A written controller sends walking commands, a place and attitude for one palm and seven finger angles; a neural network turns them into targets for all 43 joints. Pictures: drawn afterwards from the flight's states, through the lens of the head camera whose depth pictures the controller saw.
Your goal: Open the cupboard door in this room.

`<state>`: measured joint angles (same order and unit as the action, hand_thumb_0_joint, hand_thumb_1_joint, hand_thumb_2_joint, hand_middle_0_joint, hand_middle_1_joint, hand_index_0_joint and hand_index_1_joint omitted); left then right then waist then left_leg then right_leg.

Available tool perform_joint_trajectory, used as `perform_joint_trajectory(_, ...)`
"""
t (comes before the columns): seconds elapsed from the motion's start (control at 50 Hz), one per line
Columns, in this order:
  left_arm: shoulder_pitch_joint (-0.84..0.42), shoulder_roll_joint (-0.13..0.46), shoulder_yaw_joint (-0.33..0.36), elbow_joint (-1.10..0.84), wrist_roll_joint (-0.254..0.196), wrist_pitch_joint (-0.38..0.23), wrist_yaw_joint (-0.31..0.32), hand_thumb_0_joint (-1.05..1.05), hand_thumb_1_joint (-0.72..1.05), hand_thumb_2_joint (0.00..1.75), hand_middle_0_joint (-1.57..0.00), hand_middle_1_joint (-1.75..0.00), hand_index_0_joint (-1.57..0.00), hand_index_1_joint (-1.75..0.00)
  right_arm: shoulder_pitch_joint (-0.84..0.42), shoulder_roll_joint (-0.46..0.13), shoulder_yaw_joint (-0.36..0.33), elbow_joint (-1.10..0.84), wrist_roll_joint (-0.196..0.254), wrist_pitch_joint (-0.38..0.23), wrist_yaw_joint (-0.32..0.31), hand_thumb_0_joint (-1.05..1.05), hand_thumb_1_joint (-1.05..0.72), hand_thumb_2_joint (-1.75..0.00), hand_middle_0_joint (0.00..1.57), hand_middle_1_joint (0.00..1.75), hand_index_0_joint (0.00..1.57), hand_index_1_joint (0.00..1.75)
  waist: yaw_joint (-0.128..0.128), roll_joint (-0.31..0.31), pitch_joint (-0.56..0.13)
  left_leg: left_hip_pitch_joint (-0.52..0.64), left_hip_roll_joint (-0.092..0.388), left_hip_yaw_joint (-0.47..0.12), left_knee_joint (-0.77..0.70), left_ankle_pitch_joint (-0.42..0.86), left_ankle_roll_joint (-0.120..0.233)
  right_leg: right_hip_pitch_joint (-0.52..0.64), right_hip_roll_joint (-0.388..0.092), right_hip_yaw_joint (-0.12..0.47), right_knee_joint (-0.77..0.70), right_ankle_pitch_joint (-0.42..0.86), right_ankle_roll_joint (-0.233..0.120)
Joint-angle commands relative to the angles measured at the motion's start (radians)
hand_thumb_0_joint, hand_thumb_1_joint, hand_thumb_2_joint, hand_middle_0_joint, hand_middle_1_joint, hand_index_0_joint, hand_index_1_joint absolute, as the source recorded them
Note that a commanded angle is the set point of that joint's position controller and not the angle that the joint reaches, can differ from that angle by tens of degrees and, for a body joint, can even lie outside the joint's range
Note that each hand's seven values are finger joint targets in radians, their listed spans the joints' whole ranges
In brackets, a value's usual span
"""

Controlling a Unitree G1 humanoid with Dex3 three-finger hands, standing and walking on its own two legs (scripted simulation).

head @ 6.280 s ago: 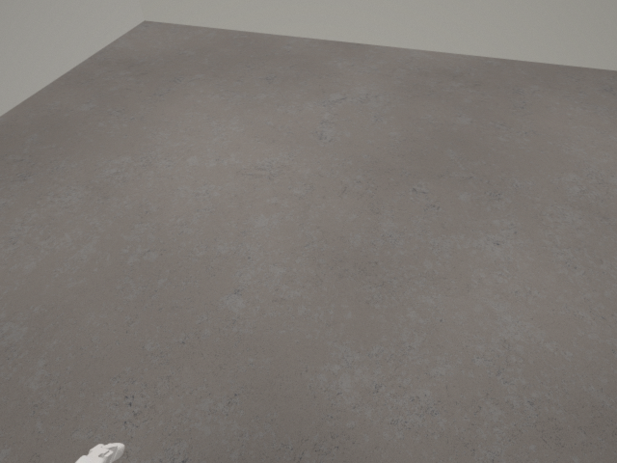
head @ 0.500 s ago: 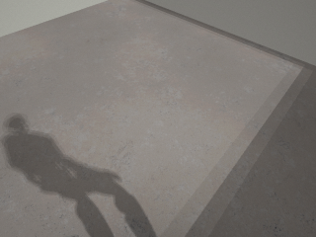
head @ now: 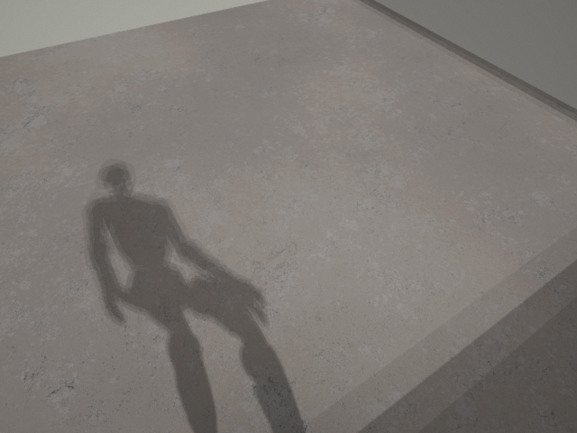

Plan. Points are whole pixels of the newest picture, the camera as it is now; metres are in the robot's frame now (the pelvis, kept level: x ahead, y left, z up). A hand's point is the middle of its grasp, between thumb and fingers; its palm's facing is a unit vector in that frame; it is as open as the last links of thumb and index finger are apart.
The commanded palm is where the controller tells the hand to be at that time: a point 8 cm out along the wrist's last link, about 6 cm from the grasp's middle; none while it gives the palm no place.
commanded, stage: turn or walk to find it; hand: left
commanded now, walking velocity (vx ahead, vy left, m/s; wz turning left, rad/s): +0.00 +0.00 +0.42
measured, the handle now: out of the picture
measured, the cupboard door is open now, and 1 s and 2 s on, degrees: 0 0 0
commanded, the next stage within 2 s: none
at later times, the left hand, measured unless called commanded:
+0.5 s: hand out of the picture +0.05 +0.21 -0.15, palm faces +0.20 -0.94 -0.28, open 7.4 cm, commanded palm none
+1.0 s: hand out of the picture -0.13 +0.20 -0.18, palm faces +0.46 -0.85 -0.26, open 7.4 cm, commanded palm none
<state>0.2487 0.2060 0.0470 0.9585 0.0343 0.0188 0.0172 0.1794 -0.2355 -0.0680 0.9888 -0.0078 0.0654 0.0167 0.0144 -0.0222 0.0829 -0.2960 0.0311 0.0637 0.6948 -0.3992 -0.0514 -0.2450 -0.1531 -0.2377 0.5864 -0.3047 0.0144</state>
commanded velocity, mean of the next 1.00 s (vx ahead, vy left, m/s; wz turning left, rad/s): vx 0.00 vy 0.00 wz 0.42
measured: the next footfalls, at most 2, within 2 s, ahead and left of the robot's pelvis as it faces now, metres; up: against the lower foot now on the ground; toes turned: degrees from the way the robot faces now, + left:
left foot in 0.02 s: +0.04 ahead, +0.12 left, +0.00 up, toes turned +6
right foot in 0.50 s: +0.03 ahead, -0.11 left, +0.00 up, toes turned +8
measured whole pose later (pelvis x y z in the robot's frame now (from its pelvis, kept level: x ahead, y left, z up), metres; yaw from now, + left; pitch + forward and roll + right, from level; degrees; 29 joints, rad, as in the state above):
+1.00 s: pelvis -0.06 +0.00 -0.01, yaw +25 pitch -1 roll +1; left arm 0.26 0.25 0.06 0.98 0.02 0.05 0.02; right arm 0.13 -0.22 -0.06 0.96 -0.01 0.04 0.02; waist 0.03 -0.05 0.09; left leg -0.26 0.01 0.08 0.60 -0.32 0.01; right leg -0.31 -0.16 -0.19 0.77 -0.46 0.05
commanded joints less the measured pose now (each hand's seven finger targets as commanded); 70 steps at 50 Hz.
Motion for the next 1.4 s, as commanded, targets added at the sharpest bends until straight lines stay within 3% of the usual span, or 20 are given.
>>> perform_joint_trajectory(0.0, 0.028, 0.131, 0.044, -0.073, -0.025, 0.003, 0.004, 0.0, 0.9, 0.9, -0.2, -0.3, -0.2, -0.3, 0.087, -0.189, -0.032, -0.072, -0.012, -0.054, -0.006, 0.0, -0.9, -0.9, 0.2, 0.3, 0.2, 0.3, -0.046, 0.221, -0.167, 0.302, 0.241, -0.292, -0.355, 0.426, 0.112, -0.216, -0.032, 0.044, 0.216, -0.023, 0.036)
perform_joint_trajectory(0.02, -0.019, 0.094, 0.026, -0.111, -0.018, 0.009, 0.003, 0.0, 0.9, 0.9, -0.2, -0.3, -0.2, -0.3, 0.126, -0.251, -0.046, -0.069, -0.012, -0.047, -0.011, 0.0, -0.9, -0.9, 0.2, 0.3, 0.2, 0.3, -0.071, 0.323, -0.136, 0.251, 0.383, -0.418, -0.388, 0.595, 0.219, -0.305, 0.028, 0.091, 0.38, -0.344, 0.059)
perform_joint_trajectory(0.14, -0.018, 0.115, 0.039, -0.04, -0.013, 0.021, -0.009, 0.0, 0.9, 0.9, -0.2, -0.3, -0.2, -0.3, -0.008, -0.151, -0.013, -0.094, -0.009, -0.061, -0.035, 0.0, -0.9, -0.9, 0.2, 0.3, 0.2, 0.3, -0.015, 0.164, -0.075, 0.116, 0.194, -0.251, -0.419, 0.394, 0.182, -0.281, 0.035, 0.21, 0.533, -0.069, 0.064)
perform_joint_trajectory(0.3, -0.091, 0.096, 0.029, -0.092, -0.02, 0.014, 0.001, 0.0, 0.9, 0.9, -0.2, -0.3, -0.2, -0.3, 0.07, -0.159, -0.03, -0.084, -0.014, -0.055, -0.033, 0.0, -0.9, -0.9, 0.2, 0.3, 0.2, 0.3, -0.059, 0.158, -0.117, 0.205, 0.212, -0.36, -0.372, 0.491, 0.235, -0.251, 0.074, 0.219, 0.327, -0.151, 0.071)
perform_joint_trajectory(0.42, 0.004, 0.087, 0.026, -0.085, -0.029, -0.002, 0.008, 0.0, 0.9, 0.9, -0.2, -0.3, -0.2, -0.3, 0.021, -0.157, -0.038, -0.102, -0.016, -0.043, -0.026, 0.0, -0.9, -0.9, 0.2, 0.3, 0.2, 0.3, -0.007, 0.175, -0.144, 0.054, 0.151, -0.386, -0.3, 0.474, 0.195, 0.01, 0.125, 0.194, -0.028, -0.021, 0.046)
perform_joint_trajectory(0.44, 0.042, 0.101, 0.029, -0.076, -0.027, -0.009, 0.01, 0.0, 0.9, 0.9, -0.2, -0.3, -0.2, -0.3, 0.01, -0.143, -0.038, -0.106, -0.01, -0.043, -0.023, 0.0, -0.9, -0.9, 0.2, 0.3, 0.2, 0.3, 0.014, 0.128, -0.158, -0.009, 0.114, -0.363, -0.255, 0.401, 0.157, 0.114, 0.11, 0.195, -0.165, 0.078, 0.041)
perform_joint_trajectory(0.48, 0.055, 0.238, 0.055, -0.086, -0.004, -0.025, 0.022, 0.0, 0.9, 0.9, -0.2, -0.3, -0.2, -0.3, 0.026, -0.039, -0.022, -0.142, 0.0, -0.045, -0.013, 0.0, -0.9, -0.9, 0.2, 0.3, 0.2, 0.3, 0.024, -0.264, -0.126, -0.309, -0.104, -0.12, 0.073, -0.07, 0.028, 0.259, -0.266, 0.564, -0.327, 0.126, -0.108)
perform_joint_trajectory(0.5, 0.039, 0.241, 0.062, -0.1, -0.014, -0.024, 0.024, 0.0, 0.9, 0.9, -0.2, -0.3, -0.2, -0.3, 0.0, -0.091, -0.036, -0.145, -0.014, -0.031, -0.017, 0.0, -0.9, -0.9, 0.2, 0.3, 0.2, 0.3, 0.039, -0.263, -0.124, -0.284, -0.068, -0.145, 0.269, -0.172, 0.026, 0.135, -0.34, 0.575, -0.34, 0.166, -0.178)
perform_joint_trajectory(0.56, -0.094, 0.152, 0.035, -0.12, -0.015, -0.028, 0.02, 0.0, 0.9, 0.9, -0.2, -0.3, -0.2, -0.3, 0.036, -0.075, -0.039, -0.085, -0.016, -0.013, -0.003, 0.0, -0.9, -0.9, 0.2, 0.3, 0.2, 0.3, -0.04, -0.085, -0.027, -0.278, -0.027, -0.139, 0.509, -0.01, 0.014, 0.031, -0.179, 0.352, -0.288, 0.232, -0.142)
perform_joint_trajectory(0.6, -0.091, 0.132, 0.03, -0.12, -0.013, -0.034, 0.021, 0.0, 0.9, 0.9, -0.2, -0.3, -0.2, -0.3, 0.065, -0.065, -0.035, -0.069, -0.014, -0.011, 0.001, 0.0, -0.9, -0.9, 0.2, 0.3, 0.2, 0.3, -0.042, -0.127, -0.037, -0.269, -0.014, -0.109, 0.512, 0.033, -0.004, 0.054, -0.152, 0.266, -0.272, 0.317, -0.122)
perform_joint_trajectory(0.82, 0.05, 0.207, 0.051, -0.049, -0.001, -0.022, 0.016, 0.0, 0.9, 0.9, -0.2, -0.3, -0.2, -0.3, -0.063, -0.045, -0.005, -0.091, -0.001, -0.024, -0.003, 0.0, -0.9, -0.9, 0.2, 0.3, 0.2, 0.3, 0.038, -0.195, -0.101, -0.125, -0.006, 0.001, 0.09, -0.072, -0.006, 0.188, -0.203, 0.21, -0.175, 0.542, -0.156)
perform_joint_trajectory(0.9, 0.02, 0.204, 0.053, -0.037, -0.014, -0.01, 0.011, 0.0, 0.9, 0.9, -0.2, -0.3, -0.2, -0.3, 0.014, -0.074, -0.006, -0.074, -0.002, -0.041, -0.006, 0.0, -0.9, -0.9, 0.2, 0.3, 0.2, 0.3, -0.016, -0.129, -0.133, 0.114, -0.006, 0.028, -0.255, 0.176, 0.02, 0.085, -0.169, 0.127, -0.03, 0.452, -0.065)
perform_joint_trajectory(0.94, 0.025, 0.109, 0.031, -0.09, -0.025, 0.001, 0.001, 0.0, 0.9, 0.9, -0.2, -0.3, -0.2, -0.3, 0.085, -0.232, -0.04, -0.076, -0.013, -0.054, -0.01, 0.0, -0.9, -0.9, 0.2, 0.3, 0.2, 0.3, -0.054, 0.309, -0.162, 0.356, 0.342, -0.391, -0.337, 0.707, 0.19, -0.298, 0.012, 0.05, 0.301, -0.246, 0.06)
perform_joint_trajectory(0.96, -0.046, 0.112, 0.019, -0.108, -0.014, 0.014, 0.008, 0.0, 0.9, 0.9, -0.2, -0.3, -0.2, -0.3, 0.126, -0.248, -0.044, -0.054, -0.011, -0.049, -0.02, 0.0, -0.9, -0.9, 0.2, 0.3, 0.2, 0.3, -0.088, 0.269, -0.163, 0.284, 0.385, -0.402, -0.353, 0.705, 0.257, -0.293, 0.026, 0.139, 0.439, -0.348, 0.056)
perform_joint_trajectory(1.06, -0.023, 0.115, 0.03, -0.054, -0.017, 0.019, -0.007, 0.0, 0.9, 0.9, -0.2, -0.3, -0.2, -0.3, -0.043, -0.167, -0.015, -0.099, -0.012, -0.055, -0.033, 0.0, -0.9, -0.9, 0.2, 0.3, 0.2, 0.3, -0.016, 0.182, -0.072, 0.111, 0.212, -0.243, -0.385, 0.452, 0.205, -0.253, 0.037, 0.199, 0.497, -0.126, 0.06)
perform_joint_trajectory(1.2, -0.064, 0.098, 0.025, -0.089, -0.019, 0.014, -0.003, 0.0, 0.9, 0.9, -0.2, -0.3, -0.2, -0.3, 0.018, -0.172, -0.028, -0.098, -0.015, -0.049, -0.028, 0.0, -0.9, -0.9, 0.2, 0.3, 0.2, 0.3, -0.048, 0.161, -0.096, 0.154, 0.21, -0.326, -0.374, 0.425, 0.229, -0.219, 0.074, 0.2, 0.301, -0.149, 0.064)
perform_joint_trajectory(1.3, 0.012, 0.093, 0.023, -0.082, -0.026, -0.004, 0.003, 0.0, 0.9, 0.9, -0.2, -0.3, -0.2, -0.3, -0.007, -0.169, -0.038, -0.109, -0.014, -0.042, -0.024, 0.0, -0.9, -0.9, 0.2, 0.3, 0.2, 0.3, -0.009, 0.167, -0.132, 0.074, 0.159, -0.353, -0.283, 0.507, 0.196, -0.011, 0.122, 0.177, -0.014, -0.025, 0.05)
perform_joint_trajectory(1.34, 0.077, 0.151, 0.035, -0.072, -0.016, -0.022, 0.012, 0.0, 0.9, 0.9, -0.2, -0.3, -0.2, -0.3, -0.008, -0.112, -0.033, -0.121, -0.001, -0.044, -0.017, 0.0, -0.9, -0.9, 0.2, 0.3, 0.2, 0.3, 0.023, 0.019, -0.16, -0.102, 0.054, -0.265, -0.124, 0.294, 0.104, 0.206, -0.007, 0.284, -0.256, 0.101, 0.017)
perform_joint_trajectory(1.36, 0.076, 0.239, 0.053, -0.077, -0.004, -0.028, 0.018, 0.0, 0.9, 0.9, -0.2, -0.3, -0.2, -0.3, -0.003, -0.046, -0.02, -0.148, 0.001, -0.044, -0.011, 0.0, -0.9, -0.9, 0.2, 0.3, 0.2, 0.3, 0.025, -0.248, -0.132, -0.283, -0.089, -0.109, 0.072, -0.039, 0.032, 0.259, -0.248, 0.532, -0.306, 0.177, -0.089)
perform_joint_trajectory(1.38, 0.064, 0.247, 0.058, -0.094, -0.012, -0.027, 0.019, 0.0, 0.9, 0.9, -0.2, -0.3, -0.2, -0.3, -0.025, -0.09, -0.032, -0.151, -0.012, -0.03, -0.016, 0.0, -0.9, -0.9, 0.2, 0.3, 0.2, 0.3, 0.044, -0.272, -0.117, -0.271, -0.067, -0.141, 0.27, -0.177, 0.029, 0.127, -0.332, 0.564, -0.335, 0.183, -0.165)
